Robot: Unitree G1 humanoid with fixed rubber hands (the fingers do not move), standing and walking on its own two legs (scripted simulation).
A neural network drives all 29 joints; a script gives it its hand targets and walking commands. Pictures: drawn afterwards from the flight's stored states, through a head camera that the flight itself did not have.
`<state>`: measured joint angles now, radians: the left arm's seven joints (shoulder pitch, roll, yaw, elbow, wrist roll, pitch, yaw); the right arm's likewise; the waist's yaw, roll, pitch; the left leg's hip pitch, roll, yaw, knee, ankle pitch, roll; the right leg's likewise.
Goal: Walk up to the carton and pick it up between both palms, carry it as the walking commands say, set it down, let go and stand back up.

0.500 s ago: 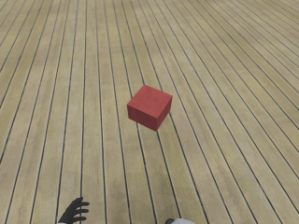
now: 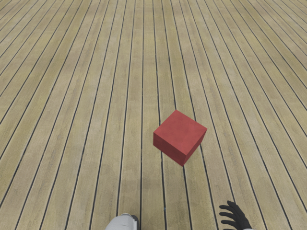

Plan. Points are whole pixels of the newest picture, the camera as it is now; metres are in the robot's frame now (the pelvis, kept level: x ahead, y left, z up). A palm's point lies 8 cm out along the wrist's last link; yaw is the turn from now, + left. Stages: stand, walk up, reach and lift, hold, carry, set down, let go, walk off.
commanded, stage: walk up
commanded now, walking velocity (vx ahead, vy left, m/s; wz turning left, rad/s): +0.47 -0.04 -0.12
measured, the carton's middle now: (179, 137) +0.80 -0.09 -0.68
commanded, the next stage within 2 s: none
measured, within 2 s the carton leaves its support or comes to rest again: neither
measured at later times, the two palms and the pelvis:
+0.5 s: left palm (106, 170) +0.29 +0.20 -0.12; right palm out of the picture +0.09 -0.27 -0.12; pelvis +0.17 -0.03 +0.01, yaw +0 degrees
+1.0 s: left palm (99, 193) +0.22 +0.21 -0.15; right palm (246, 178) +0.32 -0.26 -0.13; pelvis +0.25 -0.02 +0.00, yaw +0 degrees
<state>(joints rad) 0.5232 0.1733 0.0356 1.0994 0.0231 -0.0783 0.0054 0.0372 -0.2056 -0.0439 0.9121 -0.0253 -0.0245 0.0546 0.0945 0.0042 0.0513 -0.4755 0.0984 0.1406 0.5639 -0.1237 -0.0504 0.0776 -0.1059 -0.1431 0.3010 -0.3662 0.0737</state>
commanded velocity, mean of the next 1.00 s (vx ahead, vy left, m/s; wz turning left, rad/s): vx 0.21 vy -0.05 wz -0.01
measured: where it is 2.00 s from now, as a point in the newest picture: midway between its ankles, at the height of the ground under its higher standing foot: (164, 221)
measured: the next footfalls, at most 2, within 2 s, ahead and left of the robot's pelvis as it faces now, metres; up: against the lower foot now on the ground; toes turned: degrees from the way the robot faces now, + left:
left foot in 0.02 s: +0.17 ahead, +0.13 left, +0.00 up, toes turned +10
right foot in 0.54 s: +0.29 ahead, -0.17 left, +0.00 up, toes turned -4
